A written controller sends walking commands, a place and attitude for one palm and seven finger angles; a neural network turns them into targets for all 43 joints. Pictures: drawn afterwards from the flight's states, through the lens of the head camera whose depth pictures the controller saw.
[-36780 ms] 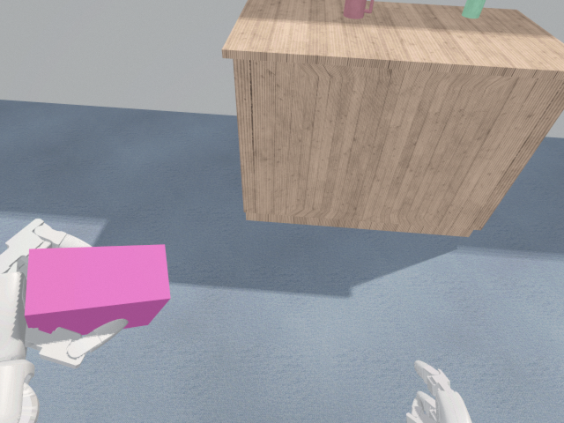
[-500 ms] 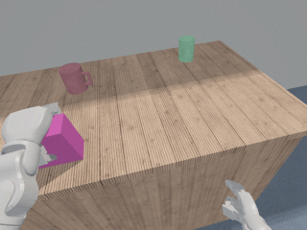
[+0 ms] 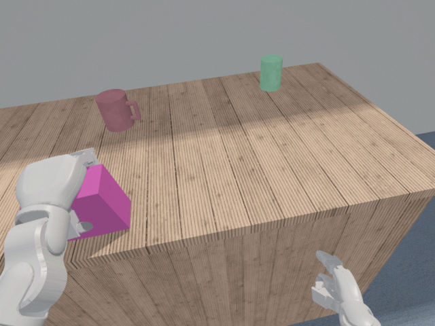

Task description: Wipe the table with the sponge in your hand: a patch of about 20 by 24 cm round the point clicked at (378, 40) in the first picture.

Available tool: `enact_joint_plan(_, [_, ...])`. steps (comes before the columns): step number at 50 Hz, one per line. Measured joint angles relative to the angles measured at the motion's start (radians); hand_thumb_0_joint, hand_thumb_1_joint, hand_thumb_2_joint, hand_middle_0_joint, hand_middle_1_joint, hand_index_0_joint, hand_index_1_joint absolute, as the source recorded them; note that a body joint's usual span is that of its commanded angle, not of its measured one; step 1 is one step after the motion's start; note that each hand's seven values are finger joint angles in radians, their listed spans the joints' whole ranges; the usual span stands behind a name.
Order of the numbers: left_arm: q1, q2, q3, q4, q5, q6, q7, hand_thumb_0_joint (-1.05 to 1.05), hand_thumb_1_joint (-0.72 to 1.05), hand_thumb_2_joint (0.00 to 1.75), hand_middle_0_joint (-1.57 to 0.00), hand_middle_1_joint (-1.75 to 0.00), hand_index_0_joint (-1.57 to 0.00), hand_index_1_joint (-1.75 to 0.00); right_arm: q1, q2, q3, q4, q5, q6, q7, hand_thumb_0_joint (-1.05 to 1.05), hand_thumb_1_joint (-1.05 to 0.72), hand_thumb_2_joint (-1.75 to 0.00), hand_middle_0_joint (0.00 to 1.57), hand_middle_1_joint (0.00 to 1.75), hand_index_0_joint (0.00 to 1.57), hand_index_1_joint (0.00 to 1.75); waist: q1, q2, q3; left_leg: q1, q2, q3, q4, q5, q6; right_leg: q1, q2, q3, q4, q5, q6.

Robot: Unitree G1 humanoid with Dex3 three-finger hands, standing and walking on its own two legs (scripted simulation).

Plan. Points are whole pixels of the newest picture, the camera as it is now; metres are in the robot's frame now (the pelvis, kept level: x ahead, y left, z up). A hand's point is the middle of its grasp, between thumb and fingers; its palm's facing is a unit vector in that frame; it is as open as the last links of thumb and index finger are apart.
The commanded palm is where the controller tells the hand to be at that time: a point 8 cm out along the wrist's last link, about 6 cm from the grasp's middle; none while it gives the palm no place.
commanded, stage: lift the sponge slowly off the table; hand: left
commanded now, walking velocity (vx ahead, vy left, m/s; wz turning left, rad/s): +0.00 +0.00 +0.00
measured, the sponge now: (88, 211) +0.25 +0.28 +0.12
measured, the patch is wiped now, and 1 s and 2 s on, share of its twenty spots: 0.95 0.95 0.95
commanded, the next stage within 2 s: bring the sponge back beside the body in 1.80 s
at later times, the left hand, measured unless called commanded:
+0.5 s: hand (72, 199) +0.23 +0.28 +0.17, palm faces +0.11 -0.06 -0.99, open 10.2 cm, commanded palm +0.20 +0.28 +0.25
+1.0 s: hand (59, 183) +0.23 +0.29 +0.21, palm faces +0.19 -0.06 -0.98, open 10.2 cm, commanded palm +0.20 +0.28 +0.28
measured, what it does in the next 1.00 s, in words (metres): stands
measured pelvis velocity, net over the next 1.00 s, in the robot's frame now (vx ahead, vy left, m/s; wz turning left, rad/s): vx -0.04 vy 0.00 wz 0.01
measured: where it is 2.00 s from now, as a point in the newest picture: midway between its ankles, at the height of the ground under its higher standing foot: outside the picture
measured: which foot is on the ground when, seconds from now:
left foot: down 0.00-1.00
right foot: down 0.00-1.00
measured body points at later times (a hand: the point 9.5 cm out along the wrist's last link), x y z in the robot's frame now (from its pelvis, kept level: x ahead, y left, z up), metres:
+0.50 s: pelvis -0.01 -0.01 +0.00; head -0.05 -0.05 +0.45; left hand +0.22 +0.28 +0.23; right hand +0.24 -0.20 -0.06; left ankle +0.04 +0.14 -0.73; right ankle -0.02 -0.13 -0.73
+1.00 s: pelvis -0.04 +0.00 +0.00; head -0.08 -0.04 +0.45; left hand +0.22 +0.29 +0.26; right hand +0.23 -0.17 -0.05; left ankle +0.04 +0.14 -0.73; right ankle -0.02 -0.13 -0.73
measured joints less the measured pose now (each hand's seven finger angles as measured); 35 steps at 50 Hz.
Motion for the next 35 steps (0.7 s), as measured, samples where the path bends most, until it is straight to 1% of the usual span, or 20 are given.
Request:
enact_joint_plan(5, [-0.034,0.014,-0.008,0.037,-0.012,-0.011,-0.016,0.01,-0.49,1.05,-0.66,-1.37,-0.69,-1.35,-0.004,0.0,0.004,0.014,-0.004,-0.011,-0.01,0.01,-0.91,-0.9,0.2,0.3,0.2,0.3,0.003,-0.001,0.004,0.006,0.004,-0.007,-0.007,0.008,-0.006,0.004,0.005,-0.007,0.001,0.002,-0.006])
enact_joint_plan(20, [-0.085,0.058,0.002,0.097,-0.041,-0.049,-0.079,0.0,-0.5,1.05,-0.68,-1.35,-0.72,-1.32,-0.008,-0.012,-0.001,0.032,-0.015,-0.026,-0.025,0.01,-0.91,-0.9,0.2,0.3,0.2,0.3,-0.002,0.001,0.019,0.019,0.014,-0.015,-0.024,0.027,-0.015,0.012,0.016,-0.012,-0.003,0.014,-0.018])
enact_joint_plan(27, [-0.102,0.07,0.005,0.122,-0.055,-0.077,-0.091,0.0,-0.51,1.05,-0.7,-1.33,-0.73,-1.31,-0.003,-0.011,-0.004,0.043,-0.015,-0.038,-0.037,0.01,-0.91,-0.9,0.2,0.3,0.2,0.3,0.008,0.001,0.029,0.028,0.014,-0.019,-0.035,0.041,-0.015,0.022,0.016,-0.016,-0.015,0.026,-0.018])
enact_joint_plan(35, [-0.182,0.073,-0.01,0.18,-0.052,-0.099,-0.092,0.0,-0.52,1.05,-0.7,-1.33,-0.74,-1.3,-0.011,0.003,0.0,0.061,-0.015,-0.061,-0.05,0.01,-0.91,-0.9,0.2,0.3,0.2,0.3,0.019,0.0,0.041,0.036,0.009,-0.024,-0.052,0.061,-0.013,0.034,0.013,-0.02,-0.033,0.046,-0.015])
